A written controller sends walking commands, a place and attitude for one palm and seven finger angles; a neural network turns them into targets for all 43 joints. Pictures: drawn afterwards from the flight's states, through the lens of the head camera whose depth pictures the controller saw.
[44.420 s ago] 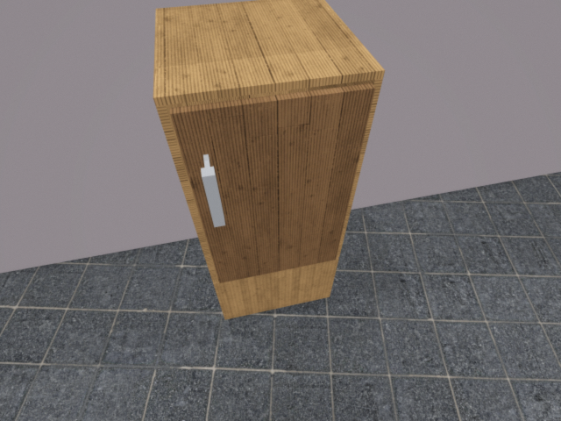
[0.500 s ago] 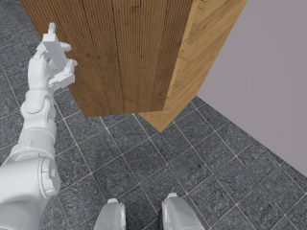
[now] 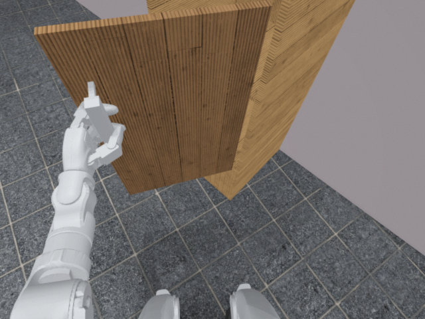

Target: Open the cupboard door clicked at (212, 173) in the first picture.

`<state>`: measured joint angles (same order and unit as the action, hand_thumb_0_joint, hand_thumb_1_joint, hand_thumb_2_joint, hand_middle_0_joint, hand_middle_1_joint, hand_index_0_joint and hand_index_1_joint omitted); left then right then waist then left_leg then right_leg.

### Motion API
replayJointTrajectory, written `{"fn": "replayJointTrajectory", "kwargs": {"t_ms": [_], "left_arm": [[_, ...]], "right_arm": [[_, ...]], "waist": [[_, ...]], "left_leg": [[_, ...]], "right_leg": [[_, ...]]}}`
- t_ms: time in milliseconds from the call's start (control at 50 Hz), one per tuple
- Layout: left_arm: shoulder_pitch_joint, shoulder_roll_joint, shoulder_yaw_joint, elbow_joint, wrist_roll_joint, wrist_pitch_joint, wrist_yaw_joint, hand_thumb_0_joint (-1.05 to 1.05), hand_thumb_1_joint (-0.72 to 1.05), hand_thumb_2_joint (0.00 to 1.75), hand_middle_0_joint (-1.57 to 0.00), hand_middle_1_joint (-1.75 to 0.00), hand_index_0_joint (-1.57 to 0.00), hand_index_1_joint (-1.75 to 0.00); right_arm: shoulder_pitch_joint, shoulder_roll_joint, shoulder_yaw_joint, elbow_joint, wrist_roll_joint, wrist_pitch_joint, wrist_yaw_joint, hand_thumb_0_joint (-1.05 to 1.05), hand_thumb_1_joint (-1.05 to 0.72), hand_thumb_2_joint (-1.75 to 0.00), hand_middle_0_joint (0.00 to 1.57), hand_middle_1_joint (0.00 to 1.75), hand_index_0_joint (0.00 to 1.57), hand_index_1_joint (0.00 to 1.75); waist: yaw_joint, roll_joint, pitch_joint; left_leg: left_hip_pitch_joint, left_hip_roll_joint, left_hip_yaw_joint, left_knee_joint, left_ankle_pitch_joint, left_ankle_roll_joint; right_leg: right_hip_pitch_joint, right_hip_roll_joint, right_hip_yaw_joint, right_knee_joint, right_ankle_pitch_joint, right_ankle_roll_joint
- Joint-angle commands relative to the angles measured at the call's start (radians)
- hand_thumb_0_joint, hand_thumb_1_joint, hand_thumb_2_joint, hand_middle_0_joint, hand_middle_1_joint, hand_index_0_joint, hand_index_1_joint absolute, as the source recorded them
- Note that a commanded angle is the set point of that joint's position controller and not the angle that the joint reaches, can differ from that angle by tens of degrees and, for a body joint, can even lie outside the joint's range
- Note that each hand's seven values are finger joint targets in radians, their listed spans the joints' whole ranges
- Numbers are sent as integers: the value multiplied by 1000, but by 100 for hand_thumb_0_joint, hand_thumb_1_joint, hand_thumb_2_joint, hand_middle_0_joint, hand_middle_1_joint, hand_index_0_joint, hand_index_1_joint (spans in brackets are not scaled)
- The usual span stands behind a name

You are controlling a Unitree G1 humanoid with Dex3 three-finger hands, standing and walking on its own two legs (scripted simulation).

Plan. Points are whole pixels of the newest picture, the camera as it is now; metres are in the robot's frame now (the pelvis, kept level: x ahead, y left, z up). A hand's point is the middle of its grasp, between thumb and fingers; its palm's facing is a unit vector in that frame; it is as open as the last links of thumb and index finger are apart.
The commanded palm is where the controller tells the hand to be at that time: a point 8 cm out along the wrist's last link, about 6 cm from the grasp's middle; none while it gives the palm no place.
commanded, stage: pull the door open along its arc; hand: left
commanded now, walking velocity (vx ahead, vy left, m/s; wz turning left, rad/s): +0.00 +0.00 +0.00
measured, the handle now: (104, 120) +0.49 +0.19 +0.05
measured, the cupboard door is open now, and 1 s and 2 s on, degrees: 60 94 96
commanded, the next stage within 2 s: open thumb and fingers to let go in 0.72 s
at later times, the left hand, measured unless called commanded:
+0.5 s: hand (161, 193) +0.33 +0.08 +0.05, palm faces +0.44 -0.90 +0.00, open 6.4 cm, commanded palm +0.26 +0.11 +0.04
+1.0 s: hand (185, 212) +0.29 +0.04 +0.04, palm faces +0.41 -0.91 -0.04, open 6.6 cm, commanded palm +0.24 +0.08 +0.04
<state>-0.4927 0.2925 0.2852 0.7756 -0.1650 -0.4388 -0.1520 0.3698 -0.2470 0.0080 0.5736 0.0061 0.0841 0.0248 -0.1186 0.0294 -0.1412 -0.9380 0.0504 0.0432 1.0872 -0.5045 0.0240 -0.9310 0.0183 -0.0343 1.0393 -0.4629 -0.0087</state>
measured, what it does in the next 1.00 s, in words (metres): shifts its weight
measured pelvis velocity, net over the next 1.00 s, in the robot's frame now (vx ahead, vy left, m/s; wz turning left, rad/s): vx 0.00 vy -0.05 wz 0.10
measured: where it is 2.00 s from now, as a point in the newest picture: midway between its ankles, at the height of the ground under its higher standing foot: outside the picture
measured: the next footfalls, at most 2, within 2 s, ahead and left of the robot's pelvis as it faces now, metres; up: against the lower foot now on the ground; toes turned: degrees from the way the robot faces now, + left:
none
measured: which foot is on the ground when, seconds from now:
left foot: down 0.00-1.00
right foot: down 0.00-1.00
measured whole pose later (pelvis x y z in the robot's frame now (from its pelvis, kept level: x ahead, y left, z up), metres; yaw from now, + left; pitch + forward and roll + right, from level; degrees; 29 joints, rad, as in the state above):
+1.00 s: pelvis +0.00 -0.05 +0.00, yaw +5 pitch +14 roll +1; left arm 0.08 -0.10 -0.22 0.22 0.10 -0.30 0.57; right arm 0.18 -0.18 0.00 0.57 -0.09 -0.05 0.02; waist -0.01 0.03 -0.16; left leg -0.80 0.02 -0.04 1.04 -0.48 -0.05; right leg -0.80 -0.01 -0.11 1.07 -0.52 -0.08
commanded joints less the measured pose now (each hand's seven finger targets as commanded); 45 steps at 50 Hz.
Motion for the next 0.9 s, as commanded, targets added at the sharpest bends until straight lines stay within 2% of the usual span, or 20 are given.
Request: {"fn": "replayJointTrajectory", "kwargs": {"t_ms": [0, 20, 40, 60, 100, 160, 240, 260, 320, 400, 460, 560, 620, 660, 700, 740, 780, 800, 840, 880], "left_arm": [[-55, 115, -21, -313, -12, -73, 7, 0, 90, 90, -40, -135, -40, -135], [-53, 79, 111, -372, -84, -71, 152, 0, 90, 90, -40, -135, -40, -135], [19, -16, 13, -377, -53, -61, 222, 0, 90, 90, -40, -135, -40, -135], [43, -21, 14, -407, -34, -62, 283, 0, 90, 90, -40, -135, -40, -135], [106, -82, -27, -441, 17, -62, 390, 0, 90, 90, -40, -135, -40, -135], [103, -148, -90, -506, 103, -60, 540, 0, 90, 90, -40, -135, -40, -135], [137, -292, -235, -551, 230, -30, 708, 0, 90, 90, -40, -135, -40, -135], [160, -307, -267, -546, 257, -20, 724, 0, 90, 90, -40, -135, -40, -135], [173, -365, -357, -600, 300, -9, 736, 0, 90, 90, -40, -135, -40, -135], [255, -427, -435, -649, 289, 3, 725, 0, 90, 90, -40, -135, -40, -135], [303, -456, -478, -659, 291, 8, 723, 0, 90, 90, -40, -135, -40, -135], [426, -508, -548, -713, 315, 23, 726, 0, 90, 90, -40, -135, -40, -135], [514, -557, -595, -762, 303, 44, 723, 0, 90, 90, -40, -135, -40, -135], [600, -562, -604, -782, 295, 64, 716, 0, 90, 90, -40, -135, -40, -135], [644, -571, -612, -829, 280, 81, 713, 0, 90, 90, -40, -135, -40, -135], [571, -537, -578, -817, 285, 93, 730, 0, 90, 90, -40, -135, -40, -135], [487, -502, -535, -785, 285, 98, 747, 0, 90, 90, -40, -135, -40, -135], [391, -461, -494, -766, 285, 90, 759, 0, 90, 90, -40, -135, -40, -135], [404, -478, -493, -745, 287, 82, 762, 0, 76, 84, -39, -134, -39, -134], [432, -480, -495, -740, 282, 77, 751, 0, 62, 78, -38, -132, -38, -132]], "right_arm": [[27, -148, -64, -114, 10, -46, -4, 0, -90, -90, 20, 30, 20, 30], [-11, -118, -60, -122, -2, -58, -8, 0, -90, -90, 20, 30, 20, 30], [-18, -113, -58, -125, -10, -68, 0, 0, -90, -90, 20, 30, 20, 30], [-20, -113, -58, -125, -17, -75, 5, 0, -90, -90, 20, 30, 20, 30], [-35, -103, -60, -123, -34, -78, 16, 0, -90, -90, 20, 30, 20, 30], [-57, -91, -62, -124, -61, -81, 24, 0, -90, -90, 20, 30, 20, 30], [-100, -70, -66, -124, -82, -79, 35, 0, -90, -90, 20, 30, 20, 30], [-99, -68, -69, -125, -87, -80, 35, 0, -90, -90, 20, 30, 20, 30], [-127, -56, -72, -125, -90, -81, 28, 0, -90, -90, 20, 30, 20, 30], [-165, -40, -64, -135, -86, -93, 16, 0, -90, -90, 20, 30, 20, 30], [-189, -32, -52, -136, -85, -109, 8, 0, -90, -90, 20, 30, 20, 30], [-216, -15, -41, -152, -89, -143, 8, 0, -90, -90, 20, 30, 20, 30], [-234, -8, -35, -164, -84, -162, 13, 0, -90, -90, 20, 30, 20, 30], [-242, -7, -33, -177, -79, -173, 15, 0, -90, -90, 20, 30, 20, 30], [-251, -1, -28, -184, -76, -181, 17, 0, -90, -90, 20, 30, 20, 30], [-250, -6, -25, -175, -78, -181, 10, 0, -90, -90, 20, 30, 20, 30], [-253, -8, -23, -161, -84, -183, -1, 0, -90, -90, 20, 30, 20, 30], [-254, -10, -22, -142, -85, -181, -8, 0, -90, -90, 20, 30, 20, 30], [-254, -5, -25, -139, -90, -185, -10, 0, -90, -90, 20, 30, 20, 30], [-245, -4, -29, -141, -89, -185, -11, 0, -90, -90, 20, 30, 20, 30]], "waist": [[66, 21, -375], [143, 17, -364], [113, 12, -346], [119, -5, -342], [121, -27, -354], [117, -51, -355], [110, -33, -372], [101, -70, -371], [92, -66, -374], [90, -88, -337], [86, -107, -273], [98, -91, -272], [104, -83, -273], [112, -118, -267], [112, -118, -259], [102, -102, -222], [94, -135, -190], [81, -148, -179], [97, -129, -218], [102, -143, -258]], "left_leg": [[259, -39, -36, -145, 409, -6], [234, -40, -32, -165, 413, -20], [252, -39, -33, -166, 406, -25], [244, -37, -40, -162, 407, -27], [249, -38, -36, -155, 427, -29], [237, -41, -39, -142, 417, -27], [264, -43, -40, -137, 412, -29], [261, -44, -42, -133, 413, -24], [281, -47, -33, -135, 383, -20], [282, -51, -34, -145, 342, -17], [264, -53, -42, -152, 299, -16], [256, -62, -43, -144, 280, -15], [264, -65, -46, -145, 274, -17], [260, -67, -48, -147, 265, -19], [260, -71, -47, -145, 255, -20], [243, -74, -50, -135, 228, -22], [213, -78, -56, -119, 197, -22], [195, -78, -58, -107, 177, -21], [189, -82, -57, -103, 176, -23], [186, -83, -56, -100, 202, -24]], "right_leg": [[291, 22, -7, -107, 414, -13], [307, 19, -23, -108, 391, -12], [289, 22, -31, -108, 377, -10], [292, 20, -34, -102, 367, -13], [301, 14, -33, -91, 394, -12], [310, 8, -28, -82, 399, -14], [300, -1, -29, -79, 388, -19], [308, 2, -28, -90, 401, -19], [328, -6, -17, -107, 408, -20], [354, -13, -10, -138, 394, -19], [341, -16, -6, -159, 348, -20], [351, -26, 3, -167, 339, -21], [359, -29, -2, -169, 338, -20], [375, -32, 2, -183, 339, -16], [385, -41, 10, -194, 356, -8], [351, -46, 25, -203, 316, -5], [326, -55, 48, -219, 270, 3], [308, -63, 67, -228, 233, 8], [326, -69, 83, -225, 230, 9], [367, -75, 94, -217, 314, 15]]}}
